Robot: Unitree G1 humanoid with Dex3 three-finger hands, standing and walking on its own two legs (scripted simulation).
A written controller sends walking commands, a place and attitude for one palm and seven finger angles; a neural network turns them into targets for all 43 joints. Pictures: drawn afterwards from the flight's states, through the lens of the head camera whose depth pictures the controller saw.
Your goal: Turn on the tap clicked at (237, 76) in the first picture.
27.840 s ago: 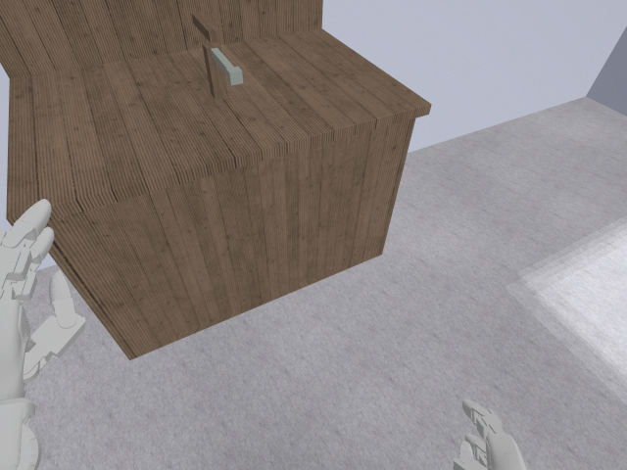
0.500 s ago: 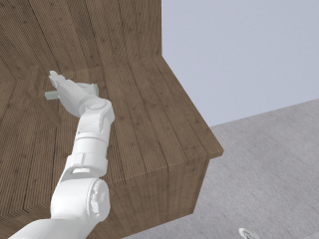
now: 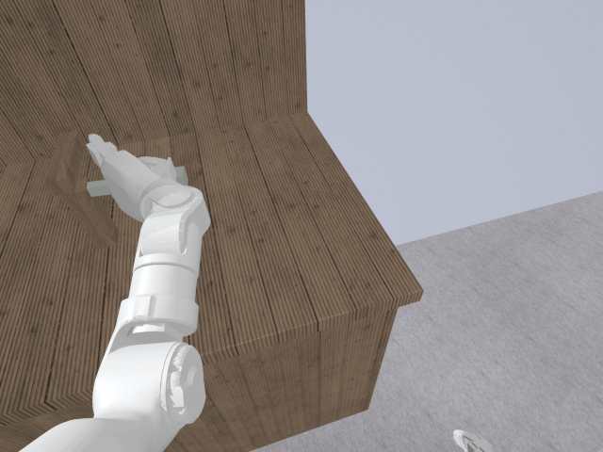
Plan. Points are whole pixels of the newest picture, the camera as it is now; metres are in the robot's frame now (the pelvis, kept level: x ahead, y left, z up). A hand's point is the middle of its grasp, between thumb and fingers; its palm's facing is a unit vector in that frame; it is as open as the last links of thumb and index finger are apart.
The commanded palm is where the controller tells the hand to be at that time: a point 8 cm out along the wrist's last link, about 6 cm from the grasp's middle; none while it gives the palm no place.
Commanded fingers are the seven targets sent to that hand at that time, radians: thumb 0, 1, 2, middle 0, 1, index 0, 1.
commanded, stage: lift the hand up off the lever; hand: left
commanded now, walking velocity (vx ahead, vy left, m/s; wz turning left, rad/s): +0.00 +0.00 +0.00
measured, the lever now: (178, 178) +0.50 +0.24 +0.11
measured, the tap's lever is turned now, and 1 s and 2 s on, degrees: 82 82 82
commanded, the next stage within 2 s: draw the hand back beside the body in 0.14 s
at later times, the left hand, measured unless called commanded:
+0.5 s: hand (183, 196) +0.38 +0.17 +0.18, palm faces +0.39 -0.92 -0.04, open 7.8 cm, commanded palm +0.32 +0.22 +0.18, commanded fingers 0.00 0.90 0.90 -0.16 -0.19 -0.16 -0.19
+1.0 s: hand (119, 268) +0.27 +0.22 +0.17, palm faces +0.25 -0.94 -0.25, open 7.6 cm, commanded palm +0.23 +0.27 +0.18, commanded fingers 0.00 0.90 0.90 -0.19 -0.27 -0.19 -0.27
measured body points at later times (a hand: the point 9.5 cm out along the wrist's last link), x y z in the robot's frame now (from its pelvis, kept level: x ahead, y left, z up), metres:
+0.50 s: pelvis +0.00 +0.00 +0.01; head -0.04 -0.02 +0.45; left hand +0.35 +0.22 +0.19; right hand +0.15 -0.24 -0.10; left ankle +0.01 +0.14 -0.74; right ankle -0.02 -0.08 -0.74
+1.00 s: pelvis -0.01 +0.02 +0.01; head -0.04 +0.00 +0.46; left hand +0.25 +0.26 +0.18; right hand +0.16 -0.20 -0.08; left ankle +0.01 +0.14 -0.74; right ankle -0.02 -0.08 -0.74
